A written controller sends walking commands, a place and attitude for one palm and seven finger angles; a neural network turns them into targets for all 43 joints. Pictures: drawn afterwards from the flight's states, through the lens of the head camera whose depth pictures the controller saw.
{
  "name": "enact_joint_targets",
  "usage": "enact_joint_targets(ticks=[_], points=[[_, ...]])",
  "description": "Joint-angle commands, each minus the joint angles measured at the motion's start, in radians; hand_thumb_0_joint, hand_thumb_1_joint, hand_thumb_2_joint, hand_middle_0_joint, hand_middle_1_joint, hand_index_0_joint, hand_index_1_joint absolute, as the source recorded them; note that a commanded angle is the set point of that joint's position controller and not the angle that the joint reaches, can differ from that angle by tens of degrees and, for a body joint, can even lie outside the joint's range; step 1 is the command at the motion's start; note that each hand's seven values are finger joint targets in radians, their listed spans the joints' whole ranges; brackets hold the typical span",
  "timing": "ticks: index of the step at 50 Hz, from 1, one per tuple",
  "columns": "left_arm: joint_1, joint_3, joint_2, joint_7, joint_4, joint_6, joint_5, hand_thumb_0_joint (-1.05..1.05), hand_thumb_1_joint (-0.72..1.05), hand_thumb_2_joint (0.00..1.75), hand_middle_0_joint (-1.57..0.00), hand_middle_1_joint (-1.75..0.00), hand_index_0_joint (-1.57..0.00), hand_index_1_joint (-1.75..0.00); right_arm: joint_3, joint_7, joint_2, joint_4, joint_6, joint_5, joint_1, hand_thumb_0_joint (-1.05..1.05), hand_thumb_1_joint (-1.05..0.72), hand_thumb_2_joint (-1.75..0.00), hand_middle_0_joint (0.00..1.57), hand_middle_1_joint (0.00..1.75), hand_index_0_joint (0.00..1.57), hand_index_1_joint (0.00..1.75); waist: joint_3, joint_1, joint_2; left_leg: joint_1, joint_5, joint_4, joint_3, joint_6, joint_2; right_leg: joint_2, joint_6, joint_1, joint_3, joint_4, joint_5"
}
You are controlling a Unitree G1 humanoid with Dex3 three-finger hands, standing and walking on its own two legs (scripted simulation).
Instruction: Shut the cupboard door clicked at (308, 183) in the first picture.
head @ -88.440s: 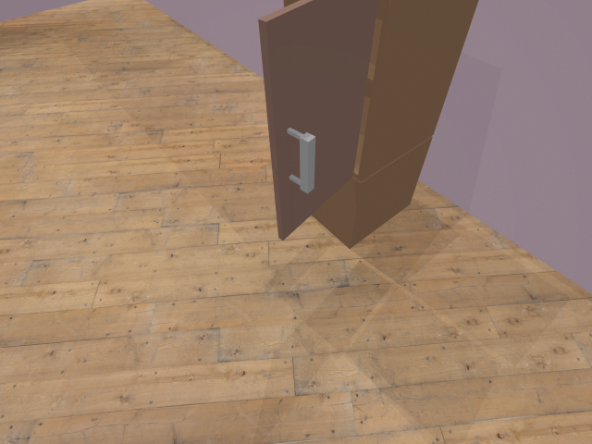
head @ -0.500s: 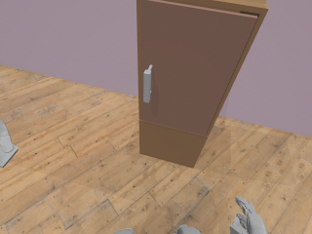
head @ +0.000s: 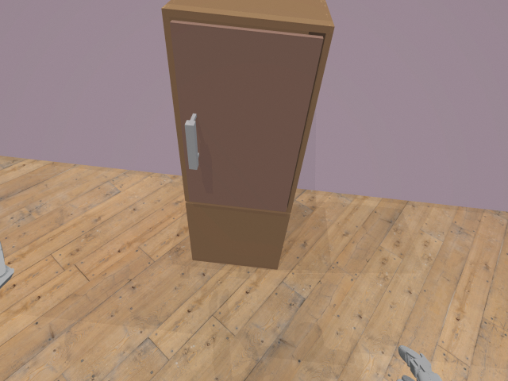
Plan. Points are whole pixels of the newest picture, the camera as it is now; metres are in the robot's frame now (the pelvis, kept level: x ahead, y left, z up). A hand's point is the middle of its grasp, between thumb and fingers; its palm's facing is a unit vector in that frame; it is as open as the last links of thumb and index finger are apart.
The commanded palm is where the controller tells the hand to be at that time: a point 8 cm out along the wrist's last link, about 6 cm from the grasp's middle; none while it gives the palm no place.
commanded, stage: stop stepping back and stand still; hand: left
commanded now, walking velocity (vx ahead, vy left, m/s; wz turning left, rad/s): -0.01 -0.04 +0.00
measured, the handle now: (193, 141) +0.76 +0.19 -0.05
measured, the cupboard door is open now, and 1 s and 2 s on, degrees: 0 0 0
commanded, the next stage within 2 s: let the arm hang, fingers relaxed in 1.80 s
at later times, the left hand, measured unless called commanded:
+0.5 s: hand out of the picture +0.06 +0.31 +0.17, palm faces +0.61 -0.73 -0.31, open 7.4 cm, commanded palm +0.00 +0.33 +0.18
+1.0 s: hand out of the picture +0.01 +0.33 +0.15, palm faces +0.57 -0.76 -0.32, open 7.4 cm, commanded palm -0.05 +0.35 +0.18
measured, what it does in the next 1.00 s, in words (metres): walks backwards: left foot, then right foot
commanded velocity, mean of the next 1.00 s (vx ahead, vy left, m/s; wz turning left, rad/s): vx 0.00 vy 0.00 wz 0.00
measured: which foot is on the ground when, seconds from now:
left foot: down 0.00-0.30, up 0.32-0.42, down 0.44-1.00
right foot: down 0.00-0.48, up 0.50-0.64, down 0.66-1.00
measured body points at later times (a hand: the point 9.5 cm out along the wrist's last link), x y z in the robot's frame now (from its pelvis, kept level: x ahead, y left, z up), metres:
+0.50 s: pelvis -0.12 +0.02 -0.01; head -0.16 +0.03 +0.44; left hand +0.02 +0.35 +0.18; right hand +0.04 -0.21 -0.09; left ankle -0.05 +0.10 -0.73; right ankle -0.05 -0.12 -0.73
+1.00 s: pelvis -0.17 +0.04 +0.00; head -0.22 +0.05 +0.45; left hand -0.03 +0.37 +0.17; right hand -0.01 -0.19 -0.07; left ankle -0.06 +0.11 -0.73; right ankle -0.17 -0.08 -0.73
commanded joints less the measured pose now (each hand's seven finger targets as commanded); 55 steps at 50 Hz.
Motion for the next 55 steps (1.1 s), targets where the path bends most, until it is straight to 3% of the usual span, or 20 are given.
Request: enact_joint_targets(ticks=[1,3,6,8,11,14,16,19,22,25,28,31,34,36,38,43,45,48,53,55], points=[[-0.121,0.019,0.085,0.02,-0.152,-0.035,-0.001,0.0,0.9,0.9,-0.2,-0.3,-0.2,-0.3,-0.019,-0.015,-0.113,-0.165,-0.078,0.003,-0.12,0.0,-0.9,-0.9,0.2,0.3,0.2,0.3,-0.004,0.027,0.188,0.08,0.115,-0.244,-0.18,0.001,0.167,-0.015,0.015,-0.004,-0.016,-0.052,0.087],[-0.189,0.01,0.083,0.023,-0.199,-0.043,0.017,0.0,0.9,0.9,-0.2,-0.3,-0.2,-0.3,-0.02,-0.02,-0.125,-0.17,-0.096,0.0,-0.14,0.0,-0.9,-0.9,0.2,0.3,0.2,0.3,0.057,0.026,0.197,-0.083,-0.357,-0.372,-0.235,0.021,0.175,-0.003,0.014,0.061,-0.007,-0.036,0.017],[-0.189,0.019,0.073,0.021,-0.227,-0.047,0.047,0.0,0.9,0.9,-0.2,-0.3,-0.2,-0.3,-0.023,-0.013,-0.121,-0.182,-0.111,-0.006,-0.132,0.0,-0.9,-0.9,0.2,0.3,0.2,0.3,0.057,0.03,0.254,-0.266,-0.573,-0.44,-0.229,0.03,0.171,0.035,0.013,0.211,-0.045,0.051,0.006],[-0.18,0.085,0.14,0.023,-0.256,-0.055,0.051,0.0,0.9,0.9,-0.2,-0.3,-0.2,-0.3,-0.028,-0.008,-0.115,-0.183,-0.116,-0.014,-0.129,0.0,-0.9,-0.9,0.2,0.3,0.2,0.3,0.019,0.034,0.235,-0.268,-0.552,-0.41,-0.193,0.023,0.15,0.039,0.006,0.241,-0.051,0.039,0.004],[-0.103,0.094,0.129,0.02,-0.247,-0.06,0.03,0.0,0.9,0.9,-0.2,-0.3,-0.2,-0.3,-0.021,0.007,-0.079,-0.188,-0.11,-0.02,-0.128,0.0,-0.9,-0.9,0.2,0.3,0.2,0.3,-0.007,0.033,0.166,-0.121,-0.381,-0.255,-0.104,-0.018,0.072,-0.01,-0.039,0.096,0.001,-0.092,-0.082],[-0.032,0.102,0.117,0.02,-0.199,-0.055,0.011,0.0,0.9,0.9,-0.2,-0.3,-0.2,-0.3,-0.031,0.014,-0.066,-0.162,-0.083,-0.024,-0.101,0.0,-0.9,-0.9,0.2,0.3,0.2,0.3,-0.017,0.024,-0.043,0.114,-0.176,0.135,-0.022,-0.061,-0.017,-0.182,-0.132,-0.26,0.24,-0.311,-0.369],[-0.095,0.067,0.083,0.027,-0.169,-0.044,0.019,0.0,0.9,0.9,-0.2,-0.3,-0.2,-0.3,-0.035,0.016,-0.067,-0.132,-0.06,-0.022,-0.083,0.0,-0.9,-0.9,0.2,0.3,0.2,0.3,0.043,0.012,-0.127,0.131,-0.145,0.319,-0.047,-0.06,0.005,-0.277,-0.174,-0.411,0.337,-0.357,-0.453],[-0.256,-0.001,0.052,0.033,-0.09,-0.026,0.027,0.0,0.9,0.9,-0.2,-0.3,-0.2,-0.3,-0.017,0.003,-0.069,-0.113,-0.061,-0.017,-0.075,0.0,-0.9,-0.9,0.2,0.3,0.2,0.3,0.114,-0.011,-0.091,0.196,-0.183,0.134,-0.066,-0.032,0.035,-0.181,-0.077,-0.473,0.178,-0.272,-0.405],[-0.385,-0.048,0.024,0.036,-0.047,-0.029,0.039,0.0,0.9,0.9,-0.2,-0.3,-0.2,-0.3,-0.006,-0.014,-0.103,-0.121,-0.098,0.0,-0.095,0.0,-0.9,-0.9,0.2,0.3,0.2,0.3,0.21,0.014,0.149,-0.072,-0.461,-0.316,-0.267,0.016,0.145,-0.002,0.007,-0.212,0.034,-0.008,-0.144],[-0.372,-0.014,0.05,0.025,-0.06,-0.033,0.056,0.0,0.9,0.9,-0.2,-0.3,-0.2,-0.3,-0.009,-0.019,-0.091,-0.131,-0.111,0.003,-0.11,0.0,-0.9,-0.9,0.2,0.3,0.2,0.3,0.108,0.029,0.235,-0.242,-0.704,-0.454,-0.346,0.045,0.225,0.04,0.04,0.036,-0.017,0.227,-0.034],[-0.344,0.032,0.101,0.01,-0.227,-0.039,0.062,0.0,0.9,0.9,-0.2,-0.3,-0.2,-0.3,-0.014,0.0,-0.071,-0.161,-0.124,-0.006,-0.13,0.0,-0.9,-0.9,0.2,0.3,0.2,0.3,0.056,0.036,0.261,-0.272,-0.64,-0.439,-0.289,0.059,0.222,0.036,0.033,0.147,-0.034,0.217,0.003],[-0.149,0.076,0.127,0.015,-0.313,-0.058,0.051,0.0,0.9,0.9,-0.2,-0.3,-0.2,-0.3,-0.004,0.024,-0.054,-0.174,-0.131,-0.018,-0.138,0.0,-0.9,-0.9,0.2,0.3,0.2,0.3,0.013,0.043,0.171,-0.135,-0.359,-0.278,-0.146,0.006,0.127,0.0,-0.015,0.149,-0.025,-0.057,0.017],[-0.004,0.126,0.128,0.017,-0.245,-0.069,0.013,0.0,0.9,0.9,-0.2,-0.3,-0.2,-0.3,-0.007,0.042,-0.048,-0.162,-0.104,-0.028,-0.123,0.0,-0.9,-0.9,0.2,0.3,0.2,0.3,-0.036,0.024,0.073,0.011,-0.092,-0.029,-0.059,-0.046,0.049,-0.151,-0.112,0.0,0.189,-0.197,0.062],[-0.002,0.112,0.094,0.024,-0.186,-0.061,-0.003,0.0,0.9,0.9,-0.2,-0.3,-0.2,-0.3,-0.02,0.047,-0.058,-0.142,-0.084,-0.006,-0.1,0.0,-0.9,-0.9,0.2,0.3,0.2,0.3,-0.095,0.025,-0.037,0.03,0.03,0.061,-0.054,-0.045,0.047,-0.202,-0.106,0.032,0.276,-0.183,0.248],[-0.009,0.103,0.083,0.028,-0.126,-0.042,-0.01,0.0,0.9,0.9,-0.2,-0.3,-0.2,-0.3,-0.022,0.035,-0.065,-0.134,-0.075,-0.002,-0.096,0.0,-0.9,-0.9,0.2,0.3,0.2,0.3,-0.083,0.019,-0.048,0.083,0.019,0.047,-0.063,-0.043,0.047,-0.183,-0.1,-0.024,0.235,-0.168,0.228],[-0.233,0.007,0.068,0.016,-0.094,-0.037,0.013,0.0,0.9,0.9,-0.2,-0.3,-0.2,-0.3,-0.02,-0.002,-0.094,-0.133,-0.082,0.005,-0.154,0.0,-0.9,-0.9,0.2,0.3,0.2,0.3,0.121,0.013,0.053,0.183,-0.138,-0.097,-0.118,-0.021,0.085,-0.074,-0.039,-0.286,0.148,-0.247,-0.238],[-0.282,-0.031,0.046,0.012,-0.086,-0.041,0.03,0.0,0.9,0.9,-0.2,-0.3,-0.2,-0.3,-0.011,-0.01,-0.098,-0.137,-0.089,0.002,-0.152,0.0,-0.9,-0.9,0.2,0.3,0.2,0.3,0.179,0.014,0.086,0.109,-0.323,-0.224,-0.196,-0.014,0.122,-0.025,-0.025,-0.261,0.103,-0.2,-0.271],[-0.368,-0.019,0.071,0.015,-0.152,-0.045,0.051,0.0,0.9,0.9,-0.2,-0.3,-0.2,-0.3,-0.009,-0.021,-0.112,-0.141,-0.103,-0.004,-0.152,0.0,-0.9,-0.9,0.2,0.3,0.2,0.3,0.163,0.031,0.258,-0.112,-0.67,-0.523,-0.341,-0.001,0.213,0.066,0.0,-0.019,-0.016,0.087,-0.118],[-0.201,0.063,0.131,0.013,-0.293,-0.047,0.037,0.0,0.9,0.9,-0.2,-0.3,-0.2,-0.3,-0.018,0.007,-0.062,-0.17,-0.123,-0.021,-0.117,0.0,-0.9,-0.9,0.2,0.3,0.2,0.3,-0.04,0.062,0.252,0.001,-0.411,-0.438,-0.14,-0.084,0.141,0.054,-0.025,0.126,-0.083,-0.001,-0.078],[-0.05,0.082,0.129,0.01,-0.291,-0.036,0.021,0.0,0.9,0.9,-0.2,-0.3,-0.2,-0.3,-0.015,0.025,-0.044,-0.186,-0.1,-0.02,-0.127,0.0,-0.9,-0.9,0.2,0.3,0.2,0.3,-0.101,0.049,0.133,0.04,-0.234,-0.246,-0.04,-0.079,0.064,-0.024,-0.067,0.149,-0.023,-0.137,-0.052]])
